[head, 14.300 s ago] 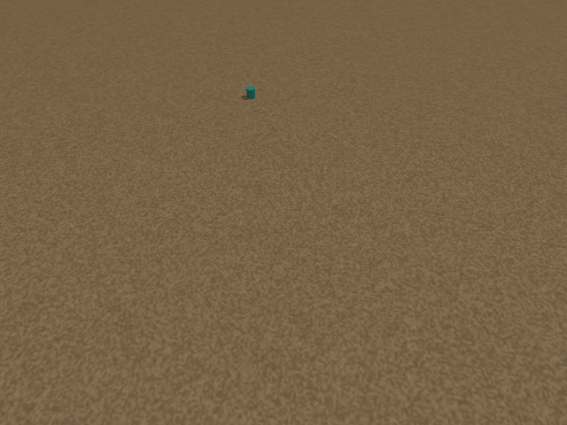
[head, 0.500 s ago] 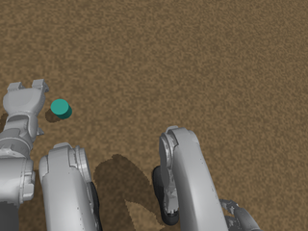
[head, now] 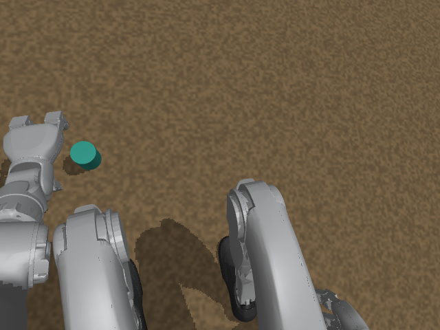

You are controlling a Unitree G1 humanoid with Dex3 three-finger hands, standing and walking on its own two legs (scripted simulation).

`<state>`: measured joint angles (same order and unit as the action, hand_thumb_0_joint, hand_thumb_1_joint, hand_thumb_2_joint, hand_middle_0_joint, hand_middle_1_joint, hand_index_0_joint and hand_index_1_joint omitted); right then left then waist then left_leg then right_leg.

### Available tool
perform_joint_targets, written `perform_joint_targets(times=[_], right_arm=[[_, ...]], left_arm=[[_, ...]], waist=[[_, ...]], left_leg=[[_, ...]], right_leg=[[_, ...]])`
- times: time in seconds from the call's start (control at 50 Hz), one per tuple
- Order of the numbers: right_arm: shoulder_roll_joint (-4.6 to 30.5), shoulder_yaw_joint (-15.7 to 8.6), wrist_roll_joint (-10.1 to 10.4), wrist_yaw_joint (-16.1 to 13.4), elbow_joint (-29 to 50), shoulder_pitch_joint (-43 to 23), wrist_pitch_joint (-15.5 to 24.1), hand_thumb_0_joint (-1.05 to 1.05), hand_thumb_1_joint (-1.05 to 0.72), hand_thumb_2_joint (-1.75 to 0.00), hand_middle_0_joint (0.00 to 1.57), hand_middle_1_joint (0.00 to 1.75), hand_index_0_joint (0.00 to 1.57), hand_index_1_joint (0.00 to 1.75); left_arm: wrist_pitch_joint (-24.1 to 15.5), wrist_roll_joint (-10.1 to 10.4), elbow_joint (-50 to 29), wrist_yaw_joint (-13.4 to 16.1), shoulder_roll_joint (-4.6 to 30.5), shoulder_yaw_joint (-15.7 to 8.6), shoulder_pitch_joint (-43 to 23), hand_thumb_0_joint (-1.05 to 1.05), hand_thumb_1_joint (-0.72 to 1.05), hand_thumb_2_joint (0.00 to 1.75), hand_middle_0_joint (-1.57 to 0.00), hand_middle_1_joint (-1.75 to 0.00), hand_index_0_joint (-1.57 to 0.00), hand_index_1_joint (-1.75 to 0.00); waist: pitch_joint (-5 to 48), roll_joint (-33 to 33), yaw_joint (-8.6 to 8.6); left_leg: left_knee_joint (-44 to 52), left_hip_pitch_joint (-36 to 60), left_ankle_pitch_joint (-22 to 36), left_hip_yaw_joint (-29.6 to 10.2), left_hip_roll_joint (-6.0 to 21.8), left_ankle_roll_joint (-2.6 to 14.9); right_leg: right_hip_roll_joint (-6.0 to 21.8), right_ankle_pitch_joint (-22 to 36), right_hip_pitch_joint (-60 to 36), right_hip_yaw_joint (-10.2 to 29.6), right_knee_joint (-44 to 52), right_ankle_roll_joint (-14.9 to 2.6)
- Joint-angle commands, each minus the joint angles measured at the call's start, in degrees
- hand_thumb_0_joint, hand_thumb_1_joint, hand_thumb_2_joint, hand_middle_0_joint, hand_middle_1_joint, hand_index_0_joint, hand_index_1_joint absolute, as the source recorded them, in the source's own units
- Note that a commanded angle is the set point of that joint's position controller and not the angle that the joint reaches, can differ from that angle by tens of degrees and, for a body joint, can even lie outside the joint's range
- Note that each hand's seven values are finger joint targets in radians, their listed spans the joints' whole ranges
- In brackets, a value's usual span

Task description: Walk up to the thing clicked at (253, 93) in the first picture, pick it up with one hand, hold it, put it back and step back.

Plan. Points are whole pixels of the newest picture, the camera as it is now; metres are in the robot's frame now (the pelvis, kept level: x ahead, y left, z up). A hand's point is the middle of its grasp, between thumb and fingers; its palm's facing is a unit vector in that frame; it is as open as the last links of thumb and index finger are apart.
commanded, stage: approach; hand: left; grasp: from above
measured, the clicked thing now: (86, 156) +0.47 +0.22 -0.29
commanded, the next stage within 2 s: close in in 0.26 s
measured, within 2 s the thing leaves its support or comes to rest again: neither
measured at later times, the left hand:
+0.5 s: hand (66, 147) +0.46 +0.23 -0.18, palm faces -0.44 -0.09 -0.89, open 13.8 cm
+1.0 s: hand (71, 152) +0.46 +0.24 -0.23, palm faces -0.44 -0.10 -0.89, open 14.0 cm
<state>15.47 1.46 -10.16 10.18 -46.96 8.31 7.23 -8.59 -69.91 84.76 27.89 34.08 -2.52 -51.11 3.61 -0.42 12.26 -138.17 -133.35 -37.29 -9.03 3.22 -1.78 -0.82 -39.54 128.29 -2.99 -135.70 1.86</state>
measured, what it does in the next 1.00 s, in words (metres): stands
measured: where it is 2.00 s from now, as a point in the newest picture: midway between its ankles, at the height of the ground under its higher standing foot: (188, 304)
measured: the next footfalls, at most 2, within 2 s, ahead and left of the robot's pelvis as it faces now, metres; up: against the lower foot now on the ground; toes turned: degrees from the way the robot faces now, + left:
none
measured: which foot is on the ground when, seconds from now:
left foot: down 0.00-1.00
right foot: down 0.00-1.00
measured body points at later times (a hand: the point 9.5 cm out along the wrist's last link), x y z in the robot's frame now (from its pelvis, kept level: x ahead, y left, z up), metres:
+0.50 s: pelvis +0.00 +0.00 -0.01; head +0.24 +0.04 +0.38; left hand +0.48 +0.23 -0.13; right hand +0.01 -0.26 -0.11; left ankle +0.08 +0.14 -0.29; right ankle +0.10 -0.12 -0.29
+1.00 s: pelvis +0.00 +0.00 -0.02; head +0.25 +0.07 +0.35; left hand +0.48 +0.24 -0.18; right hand +0.02 -0.26 -0.11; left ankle +0.08 +0.14 -0.29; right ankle +0.10 -0.12 -0.29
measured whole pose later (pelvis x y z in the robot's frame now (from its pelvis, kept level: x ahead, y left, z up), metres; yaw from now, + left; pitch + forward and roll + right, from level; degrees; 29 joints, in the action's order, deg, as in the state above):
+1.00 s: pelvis +0.00 +0.00 -0.02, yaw -4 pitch +29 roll -9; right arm 17.3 7.9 -16.3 15.9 -45.7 7.1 13.4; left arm -9.1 -72.7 101.0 36.9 42.3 -5.4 -59.6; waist -2.8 -3.4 19.3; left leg -144.1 -135.6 -38.5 -13.2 2.8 -2.2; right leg -2.1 -39.3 129.3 -5.8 -138.8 2.7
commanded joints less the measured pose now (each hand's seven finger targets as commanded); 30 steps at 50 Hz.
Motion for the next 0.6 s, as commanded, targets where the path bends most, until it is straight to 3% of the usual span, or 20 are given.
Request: perform_joint_targets(times=[0.0,0.02,0.04,0.08,0.14,0.18,0.2,0.26,0.28,0.3,0.34,0.36,0.38,0.4,0.42,0.46,0.48,0.5,0.52,0.58], right_arm=[[13.5,-4.0,0.0,-0.5,0.0,11.8,0.5,0.0,-0.9,-0.89,0.2,0.3,0.2,0.3],[13.2,-3.5,-0.3,-0.4,0.1,11.3,0.7,0.0,-0.9,-0.89,0.2,0.3,0.2,0.3],[13.6,-3.6,-0.5,-0.6,-0.5,11.8,0.7,0.0,-0.9,-0.89,0.2,0.3,0.2,0.3],[13.5,-2.9,-1.0,-0.2,-0.2,11.2,0.8,0.0,-0.9,-0.89,0.2,0.3,0.2,0.3],[14.0,-2.3,-1.4,0.0,0.1,11.5,0.7,0.0,-0.9,-0.89,0.2,0.3,0.2,0.3],[14.4,-1.5,-2.4,0.8,0.3,12.0,1.0,0.0,-0.9,-0.89,0.2,0.3,0.2,0.3],[14.6,-1.4,-2.3,0.9,0.6,12.1,0.8,0.0,-0.9,-0.89,0.2,0.3,0.2,0.3],[14.4,-1.0,-2.4,2.0,2.2,10.0,1.2,0.0,-0.9,-0.89,0.2,0.3,0.2,0.3],[14.3,-0.9,-2.1,2.2,2.7,9.7,1.0,0.0,-0.9,-0.89,0.2,0.3,0.2,0.3],[14.7,-1.2,-1.9,2.3,2.9,10.1,1.0,0.0,-0.9,-0.89,0.2,0.3,0.2,0.3],[14.0,-1.8,-1.7,2.8,2.8,10.4,0.3,0.0,-0.9,-0.9,0.2,0.3,0.2,0.3],[13.3,-1.7,-1.4,3.2,3.3,9.8,0.3,0.0,-0.9,-0.9,0.2,0.3,0.2,0.3],[13.0,-1.9,-1.5,3.5,2.8,10.0,0.4,0.0,-0.9,-0.9,0.2,0.3,0.2,0.3],[14.3,-2.4,-1.2,3.2,2.9,11.4,0.3,0.0,-0.91,-0.9,0.2,0.3,0.2,0.3],[13.4,-2.1,-0.7,3.2,2.5,11.3,0.4,0.0,-0.91,-0.9,0.2,0.3,0.2,0.3],[14.3,-2.7,-0.8,2.9,1.9,13.1,0.7,0.0,-0.9,-0.9,0.2,0.3,0.2,0.3],[14.3,-2.3,-1.0,3.0,1.6,13.4,1.1,0.0,-0.9,-0.9,0.2,0.3,0.2,0.3],[14.2,-2.4,-0.9,2.8,1.3,13.5,1.4,0.0,-0.9,-0.9,0.2,0.3,0.2,0.3],[14.6,-2.2,-1.1,2.9,0.6,14.1,1.7,0.0,-0.9,-0.9,0.2,0.3,0.2,0.3],[14.3,-1.9,-1.1,2.5,0.5,13.5,2.0,0.0,-0.9,-0.9,0.2,0.3,0.2,0.3]], left_arm=[[-1.0,0.8,-10.2,2.8,8.1,1.5,-27.3,0.0,-0.45,0.92,-0.16,-0.96,-0.16,-0.96],[-0.6,0.5,-5.1,2.9,5.9,3.1,-25.9,0.0,-0.44,0.91,-0.15,-0.97,-0.16,-0.96],[-0.8,-0.1,-8.3,3.4,8.4,2.0,-28.9,0.0,-0.44,0.91,-0.15,-0.97,-0.17,-0.96],[0.1,-0.7,-3.0,4.3,6.6,3.3,-28.8,0.0,-0.44,0.92,-0.16,-0.96,-0.17,-0.95],[1.9,-1.3,1.2,6.0,8.6,1.2,-27.7,0.0,-0.45,0.93,-0.16,-0.95,-0.16,-0.95],[3.0,-2.3,2.6,6.4,11.4,-0.3,-29.5,0.0,-0.46,0.94,-0.16,-0.94,-0.16,-0.94],[3.5,-1.8,2.4,6.7,14.0,-3.1,-27.6,0.0,-0.46,0.94,-0.16,-0.94,-0.16,-0.95],[5.2,-1.6,5.5,6.2,12.4,-2.5,-22.6,0.0,-0.47,0.96,-0.17,-0.94,-0.16,-0.95],[5.6,-0.8,3.4,6.1,12.5,-3.2,-21.0,0.0,-0.48,0.97,-0.17,-0.94,-0.15,-0.96],[5.7,-0.1,1.0,6.2,15.4,-5.8,-21.0,0.0,-0.47,0.95,-0.17,-0.95,-0.16,-0.95],[6.2,0.2,-1.6,5.5,16.6,-7.3,-17.3,0.0,-0.47,0.95,-0.17,-0.97,-0.17,-0.97],[6.5,0.3,0.4,4.4,11.6,-3.5,-17.2,0.0,-0.48,0.93,-0.13,-0.98,-0.15,-0.97],[6.0,1.0,-1.9,3.9,11.6,-2.8,-20.4,0.0,-0.5,0.92,-0.11,-1.0,-0.13,-0.98],[5.2,2.3,-5.8,3.9,14.2,-5.0,-22.8,0.0,-0.53,0.94,-0.1,-1.01,-0.11,-1.0],[5.0,3.4,-4.0,3.0,10.1,-1.8,-22.3,0.0,-0.55,0.96,-0.08,-1.02,-0.09,-1.01],[3.5,2.7,-5.0,2.1,11.7,-2.4,-22.8,0.0,-0.54,0.96,-0.08,-1.02,-0.09,-1.01],[2.7,3.1,-3.0,1.5,8.7,-0.4,-23.4,0.0,-0.54,0.96,-0.08,-1.02,-0.09,-1.01],[1.9,3.3,-2.8,1.1,6.7,1.1,-23.5,0.0,-0.55,0.97,-0.08,-1.03,-0.09,-1.02],[1.0,3.2,-1.7,1.0,8.1,0.6,-23.8,0.0,-0.53,0.97,-0.09,-1.03,-0.1,-1.02],[-1.1,2.1,-2.1,2.0,10.2,0.8,-24.3,0.0,-0.52,0.96,-0.09,-1.04,-0.11,-1.02]], waist=[[36.0,13.1,4.35],[33.8,12.8,4.88],[35.8,14.2,4.34],[34.0,13.6,5.2],[35.5,15.2,4.31],[33.0,13.9,5.84],[34.6,14.7,3.73],[33.3,14.5,3.73],[36.7,16.3,2.14],[38.2,16.0,1.74],[40.8,17.0,0.39],[37.9,15.1,2.0],[36.0,13.8,3.76],[37.4,13.6,3.54],[36.2,12.6,3.82],[35.1,11.6,5.19],[33.0,9.9,6.69],[33.5,10.2,6.68],[31.9,10.6,7.46],[32.9,12.1,5.27]], left_leg=[[12.4,27.4,4.5,6.5,-2.0,2.91],[12.2,26.9,3.3,6.5,-2.1,2.76],[12.3,27.8,3.9,6.6,-2.0,2.7],[11.9,26.8,2.8,6.6,-2.0,2.71],[12.4,27.8,4.9,6.8,-2.1,2.55],[11.3,25.7,5.1,7.0,-2.2,3.01],[11.7,25.3,5.9,7.2,-2.3,3.07],[11.3,24.9,5.3,7.3,-2.2,3.31],[12.0,25.8,7.3,7.5,-2.2,3.29],[11.8,26.3,8.0,7.4,-2.2,3.29],[11.8,26.9,10.7,7.8,-2.0,3.3],[11.2,25.3,9.1,7.8,-1.9,3.53],[10.6,22.9,7.7,7.5,-1.7,3.75],[10.6,22.4,7.9,7.2,-1.9,3.94],[10.4,21.2,6.1,7.0,-1.8,3.95],[9.9,21.6,6.6,6.5,-1.7,3.82],[9.1,21.0,5.8,6.1,-1.7,3.85],[9.4,21.9,5.6,6.0,-1.8,3.66],[9.1,21.3,4.7,5.8,-1.9,3.57],[9.9,22.1,3.0,5.8,-1.9,3.03]], right_leg=[[-2.1,10.3,-15.5,-6.4,16.0,-3.62],[-2.1,9.1,-14.8,-6.4,15.9,-3.74],[-2.1,9.5,-15.2,-6.3,16.2,-3.63],[-2.2,8.4,-14.8,-6.3,16.3,-3.65],[-2.2,10.7,-16.3,-6.5,15.7,-3.67],[-2.4,11.4,-16.3,-6.6,15.5,-3.36],[-2.4,11.8,-18.1,-6.3,15.4,-3.47],[-2.7,11.4,-17.3,-6.6,14.5,-3.42],[-3.0,13.1,-20.0,-6.2,14.9,-3.41],[-2.8,13.9,-20.5,-6.6,14.1,-3.38],[-3.1,16.8,-23.9,-6.1,13.7,-3.28],[-3.1,15.7,-22.0,-6.0,13.9,-3.09],[-3.4,14.7,-21.6,-5.8,14.3,-2.95],[-3.2,14.4,-22.5,-5.6,15.3,-2.87],[-3.1,12.4,-21.8,-5.2,15.5,-3.01],[-3.0,12.8,-21.4,-5.8,15.3,-2.9],[-3.0,12.2,-20.0,-6.3,15.0,-2.85],[-3.1,11.8,-19.5,-6.5,15.3,-2.92],[-3.0,10.8,-18.9,-6.7,15.0,-2.97],[-3.3,7.6,-19.2,-6.5,15.2,-3.38]])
